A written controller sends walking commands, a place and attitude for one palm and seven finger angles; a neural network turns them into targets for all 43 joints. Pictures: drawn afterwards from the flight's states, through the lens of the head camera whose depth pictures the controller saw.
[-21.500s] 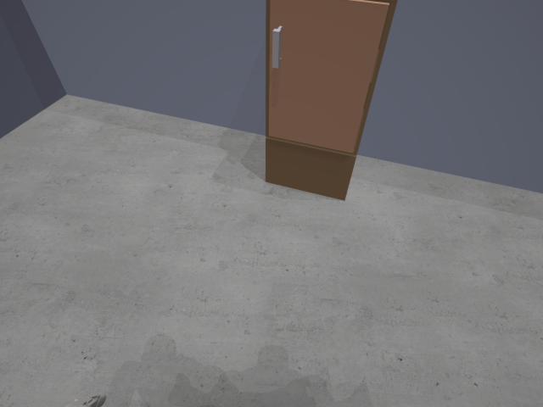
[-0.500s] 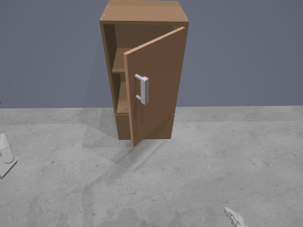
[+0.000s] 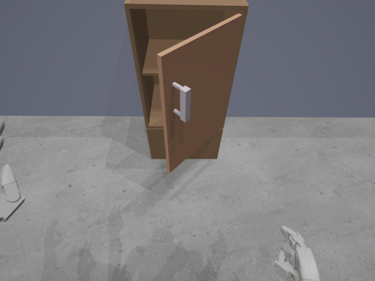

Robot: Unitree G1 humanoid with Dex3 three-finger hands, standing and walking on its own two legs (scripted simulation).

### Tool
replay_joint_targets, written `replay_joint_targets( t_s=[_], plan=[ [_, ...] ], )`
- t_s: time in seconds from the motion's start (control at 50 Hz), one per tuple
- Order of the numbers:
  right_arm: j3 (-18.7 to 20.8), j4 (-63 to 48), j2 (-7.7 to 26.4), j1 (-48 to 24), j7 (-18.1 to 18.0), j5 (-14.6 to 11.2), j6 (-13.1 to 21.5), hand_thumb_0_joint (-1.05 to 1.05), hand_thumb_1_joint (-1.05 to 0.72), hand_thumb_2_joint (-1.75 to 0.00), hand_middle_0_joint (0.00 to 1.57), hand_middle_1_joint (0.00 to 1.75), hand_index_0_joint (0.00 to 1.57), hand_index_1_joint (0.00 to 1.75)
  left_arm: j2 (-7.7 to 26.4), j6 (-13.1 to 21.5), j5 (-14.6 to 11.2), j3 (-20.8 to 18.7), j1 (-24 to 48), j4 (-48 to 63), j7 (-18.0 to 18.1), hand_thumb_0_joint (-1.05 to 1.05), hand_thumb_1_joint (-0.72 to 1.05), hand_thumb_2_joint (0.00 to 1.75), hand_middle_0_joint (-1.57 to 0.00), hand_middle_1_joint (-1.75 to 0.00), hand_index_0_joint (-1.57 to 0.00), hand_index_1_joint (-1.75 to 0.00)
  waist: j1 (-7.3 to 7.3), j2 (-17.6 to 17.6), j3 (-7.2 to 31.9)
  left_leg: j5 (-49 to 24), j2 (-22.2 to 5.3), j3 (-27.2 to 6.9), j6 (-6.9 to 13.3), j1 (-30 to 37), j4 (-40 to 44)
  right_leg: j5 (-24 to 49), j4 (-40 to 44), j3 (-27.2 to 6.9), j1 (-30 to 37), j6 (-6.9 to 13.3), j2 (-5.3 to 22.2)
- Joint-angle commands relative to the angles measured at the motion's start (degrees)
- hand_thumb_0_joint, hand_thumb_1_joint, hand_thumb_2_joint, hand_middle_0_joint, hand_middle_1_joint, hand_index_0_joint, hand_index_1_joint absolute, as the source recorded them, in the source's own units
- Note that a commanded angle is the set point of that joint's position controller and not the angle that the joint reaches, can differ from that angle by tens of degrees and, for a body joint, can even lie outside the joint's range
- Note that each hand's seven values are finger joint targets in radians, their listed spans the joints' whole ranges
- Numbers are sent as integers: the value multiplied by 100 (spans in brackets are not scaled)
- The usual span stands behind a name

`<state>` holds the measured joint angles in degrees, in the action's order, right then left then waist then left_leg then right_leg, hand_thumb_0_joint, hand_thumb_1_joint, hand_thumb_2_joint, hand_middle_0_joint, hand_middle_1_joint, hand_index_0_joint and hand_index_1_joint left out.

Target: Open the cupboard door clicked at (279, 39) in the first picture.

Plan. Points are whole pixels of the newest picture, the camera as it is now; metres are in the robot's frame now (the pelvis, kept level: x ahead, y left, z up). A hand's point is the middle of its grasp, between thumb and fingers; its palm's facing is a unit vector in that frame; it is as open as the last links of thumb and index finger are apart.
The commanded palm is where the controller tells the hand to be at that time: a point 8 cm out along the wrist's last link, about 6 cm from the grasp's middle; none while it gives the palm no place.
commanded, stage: stop stepping back and stand still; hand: left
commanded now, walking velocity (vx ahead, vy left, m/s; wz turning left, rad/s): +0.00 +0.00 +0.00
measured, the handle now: (180, 102) +0.64 +0.07 -0.02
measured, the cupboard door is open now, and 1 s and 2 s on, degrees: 47 47 47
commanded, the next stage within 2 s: let the arm hang, fingers relaxed in 0.10 s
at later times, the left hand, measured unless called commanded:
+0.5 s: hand out of the picture +0.05 +0.18 -0.17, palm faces +0.03 -0.98 -0.19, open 7.1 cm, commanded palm none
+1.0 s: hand out of the picture -0.04 +0.18 -0.17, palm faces +0.06 -0.98 -0.20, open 7.3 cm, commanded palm none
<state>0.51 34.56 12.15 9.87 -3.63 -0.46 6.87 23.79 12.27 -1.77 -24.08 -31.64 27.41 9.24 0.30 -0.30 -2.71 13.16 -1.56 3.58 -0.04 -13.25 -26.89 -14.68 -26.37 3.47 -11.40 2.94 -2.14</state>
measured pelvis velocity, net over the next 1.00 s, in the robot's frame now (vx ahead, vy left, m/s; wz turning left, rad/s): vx -0.01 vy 0.02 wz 0.02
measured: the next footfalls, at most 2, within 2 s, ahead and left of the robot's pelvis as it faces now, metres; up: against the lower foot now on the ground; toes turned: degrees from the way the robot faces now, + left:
none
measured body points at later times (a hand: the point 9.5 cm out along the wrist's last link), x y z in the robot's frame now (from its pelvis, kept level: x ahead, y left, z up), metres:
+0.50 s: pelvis -0.01 +0.01 +0.00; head +0.01 +0.02 +0.45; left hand +0.05 +0.24 -0.15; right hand +0.05 -0.24 -0.15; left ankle +0.01 +0.12 -0.74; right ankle -0.01 -0.08 -0.74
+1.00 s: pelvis -0.01 +0.02 +0.00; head +0.00 +0.01 +0.45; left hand -0.04 +0.23 -0.15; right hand -0.04 -0.18 -0.17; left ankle +0.01 +0.12 -0.74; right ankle -0.01 -0.08 -0.74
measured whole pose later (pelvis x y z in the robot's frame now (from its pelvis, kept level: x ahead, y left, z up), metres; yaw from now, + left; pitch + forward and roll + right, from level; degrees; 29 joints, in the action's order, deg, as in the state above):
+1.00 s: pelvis -0.01 +0.02 +0.00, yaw +1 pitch -2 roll +0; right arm -0.5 65.8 5.8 18.0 -1.5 1.0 -0.8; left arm 6.8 -0.3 0.7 -0.4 -17.7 -66.5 2.2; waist -0.3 1.4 -2.4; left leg 10.5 0.8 3.1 1.7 -11.4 -23.4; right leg -13.2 -24.5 4.0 -9.9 1.7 0.0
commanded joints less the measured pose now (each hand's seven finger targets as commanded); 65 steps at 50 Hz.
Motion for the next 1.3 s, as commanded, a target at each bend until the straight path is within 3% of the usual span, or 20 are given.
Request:
replay_joint_targets(
  t_s=[0.0, 0.08, 0.16, 0.18, 0.2, 0.24, 0.28, 0.32, 0.34, 0.42, 0.54, 0.6, 0.72, 0.82, 0.94, 1.08, 1.12, 1.28],
  plan=[
    [184, -819, 635, -262, -59, 6, 187, 0, -90, -90, 20, 30, 20, 30, 855, 228, -114, -600, -220, 961, 67, 0, 90, 90, -20, -30, -20, -30, -49, 354, 933, -1641, -437, -447, 73, 212, 261, 2039, 343, -749, 504, -237, 566],
    [172, -856, 664, -323, -92, 29, 152, 0, -90, -90, 20, 30, 20, 30, 1019, 177, -138, -703, -110, 1097, 87, 0, 90, 90, -20, -30, -20, -30, -38, 320, 940, -1432, -378, -443, 58, 214, 338, 1875, 461, -742, 478, -241, 554],
    [145, -856, 635, -313, -106, 34, 111, 0, -90, -90, 20, 30, 20, 30, 963, 137, -137, -654, -65, 1038, 98, 0, 90, 90, -20, -30, -20, -30, -33, 315, 920, -1268, -362, -437, 80, 257, 442, 1707, 571, -713, 476, -259, 507],
    [364, 484, 1223, -616, 431, -74, 483, 0, -90, -90, 20, 30, 20, 30, -188, -517, 245, 2045, 588, -3356, -657, 0, 90, 90, -20, -30, -20, -30, -366, 290, 429, -1936, -511, -493, 82, 39, -354, 1832, -176, -230, -457, -145, 790],
    [444, 653, 1452, -10, 461, 30, 88, 0, -90, -90, 20, 30, 20, 30, -135, -975, 337, 1752, 619, -3611, -845, 0, 90, 90, -20, -30, -20, -30, -180, 284, 687, -2125, -607, -520, 147, 5, -170, 1572, -192, -566, -414, -44, 848],
    [291, 605, 1162, 61, 404, 99, -224, 0, -90, -90, 20, 30, 20, 30, -306, -1125, 366, 1814, 904, -4088, -901, 0, 90, 90, -20, -30, -20, -30, -111, -109, 678, -1459, -699, -831, 419, -472, 1, 955, -404, -385, -241, -51, 663],
    [197, 666, 1082, -61, 394, 160, -354, 0, -90, -90, 20, 30, 20, 30, -221, -1115, 386, 1910, 1226, -4764, -907, 0, 90, 90, -20, -30, -20, -30, -33, -824, 737, -1107, -558, -883, 380, -530, -6, 847, -176, -558, -28, -3, 743],
    [135, 919, 914, 4, 372, 192, -500, 0, -90, -90, 20, 30, 20, 30, -252, -1145, 362, 1998, 1499, -5576, -870, 0, 90, 90, -20, -30, -20, -30, -79, -1011, 744, -972, -313, -701, 271, -250, -139, 1243, 75, -811, -27, 101, 1017],
    [98, 1081, 812, 57, 362, 208, -574, 0, -90, -90, 20, 30, 20, 30, -297, -1176, 339, 2065, 1626, -5981, -845, 0, 90, 90, -20, -30, -20, -30, -114, -919, 719, -930, -245, -635, 219, -82, -111, 1275, 161, -833, -80, 134, 1080],
    [-37, 1674, 642, 54, 317, 211, -679, 0, -90, -90, 20, 30, 20, 30, -371, -1212, 265, 2217, 1730, -7324, -790, 0, 90, 90, -20, -30, -20, -30, -36, 480, 413, -961, -368, -738, 195, -47, 476, 711, 330, -722, 146, -3, 847],
    [-35, 2377, 358, 487, 219, 195, -735, 0, -90, -90, 20, 30, 20, 30, -656, -1179, 216, 2222, 1455, -8499, -775, 0, 90, 90, -20, -30, -20, -30, -39, 929, 196, -161, -342, -714, 162, -44, 706, 246, 818, -681, 260, 80, 842],
    [-20, 2601, 308, 789, 199, 179, -765, 0, -90, -90, 20, 30, 20, 30, -741, -1182, 211, 2271, 1422, -8819, -771, 0, 90, 90, -20, -30, -20, -30, -85, 379, 1, 126, -384, -744, 183, -64, 816, -37, 926, -625, 112, 69, 810],
    [-16, 2871, 131, 1169, 172, 172, -761, 0, -90, -90, 20, 30, 20, 30, -904, -1179, 204, 2305, 1200, -9159, -739, 0, 90, 90, -20, -30, -20, -30, -98, -67, -101, 40, -350, -675, 223, 55, 813, -205, 959, -595, -48, 55, 817],
    [-25, 2985, 15, 1283, 161, 169, -745, 0, -90, -90, 20, 30, 20, 30, -1015, -1177, 208, 2315, 1059, -9268, -709, 0, 90, 90, -20, -30, -20, -30, -91, -145, -229, -25, -350, -658, 234, 47, 838, -162, 902, -582, -141, 33, 810],
    [-24, 3032, -103, 1295, 152, 178, -725, 0, -90, -90, 20, 30, 20, 30, -1127, -1182, 224, 2291, 1018, -9295, -689, 0, 90, 90, -20, -30, -20, -30, -78, 21, -446, 131, -357, -690, 238, -95, 940, -150, 827, -575, -241, 14, 777],
    [5, 3001, -150, 1249, 149, 173, -701, 0, -90, -90, 20, 30, 20, 30, -1170, -1159, 237, 2265, 1029, -9242, -678, 0, 90, 90, -20, -30, -20, -30, -61, 12, -419, 63, -334, -662, 223, -75, 898, -75, 817, -557, -226, -2, 781],
    [-3, 3010, -168, 1226, 146, 186, -699, 0, -90, -90, 20, 30, 20, 30, -1208, -1157, 232, 2272, 1044, -9252, -684, 0, 90, 90, -20, -30, -20, -30, -81, 150, -452, 8, -322, -658, 217, -58, 906, -37, 827, -587, -256, 6, 793],
    [-11, 3000, -96, 1189, 127, 169, -665, 0, -90, -90, 20, 30, 20, 30, -1168, -1127, 222, 2266, 1071, -9233, -683, 0, 90, 90, -20, -30, -20, -30, -62, 140, -204, -472, -372, -663, 218, 138, 838, 382, 797, -534, 18, -2, 805]
  ],
)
